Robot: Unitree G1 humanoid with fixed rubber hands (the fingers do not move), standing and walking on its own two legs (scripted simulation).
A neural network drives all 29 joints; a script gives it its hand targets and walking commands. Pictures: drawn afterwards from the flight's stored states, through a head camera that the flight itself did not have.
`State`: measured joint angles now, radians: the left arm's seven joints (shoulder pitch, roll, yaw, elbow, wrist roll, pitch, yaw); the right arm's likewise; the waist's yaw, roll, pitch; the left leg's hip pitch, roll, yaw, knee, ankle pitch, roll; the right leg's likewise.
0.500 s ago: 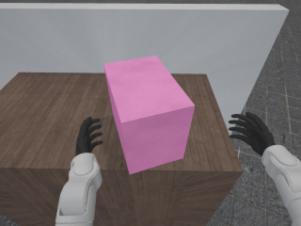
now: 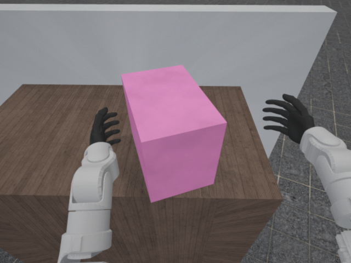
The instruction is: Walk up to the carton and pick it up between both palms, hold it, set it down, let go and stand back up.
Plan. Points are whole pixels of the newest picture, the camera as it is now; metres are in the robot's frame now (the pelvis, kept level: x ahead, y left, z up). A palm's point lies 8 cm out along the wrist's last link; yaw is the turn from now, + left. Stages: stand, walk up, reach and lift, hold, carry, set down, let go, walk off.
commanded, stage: reach and lift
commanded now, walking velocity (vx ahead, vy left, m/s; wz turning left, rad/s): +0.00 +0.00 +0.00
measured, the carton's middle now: (167, 129) +0.50 +0.04 +0.04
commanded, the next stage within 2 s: none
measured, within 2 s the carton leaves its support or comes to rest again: neither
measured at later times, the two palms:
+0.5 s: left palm (99, 116) +0.38 +0.18 +0.19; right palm (280, 98) +0.43 -0.22 +0.21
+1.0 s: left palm (98, 91) +0.42 +0.18 +0.23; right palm (268, 72) +0.47 -0.19 +0.25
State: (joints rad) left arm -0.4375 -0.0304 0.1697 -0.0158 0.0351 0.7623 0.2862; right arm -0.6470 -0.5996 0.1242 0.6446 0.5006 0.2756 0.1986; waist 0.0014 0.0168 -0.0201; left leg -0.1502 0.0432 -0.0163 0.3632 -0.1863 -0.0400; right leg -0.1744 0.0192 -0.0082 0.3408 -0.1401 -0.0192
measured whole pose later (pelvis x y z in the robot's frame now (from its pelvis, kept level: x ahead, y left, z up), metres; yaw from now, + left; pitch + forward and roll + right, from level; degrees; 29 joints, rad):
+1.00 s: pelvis +0.01 +0.00 +0.00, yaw +0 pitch +2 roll +0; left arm -1.05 0.09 0.20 0.64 -0.03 0.66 0.31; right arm -1.22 -0.56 0.23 1.13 0.52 0.34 0.20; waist 0.10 0.02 -0.04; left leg -0.21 0.04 -0.02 0.36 -0.19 -0.04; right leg -0.23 0.02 -0.01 0.34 -0.14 -0.02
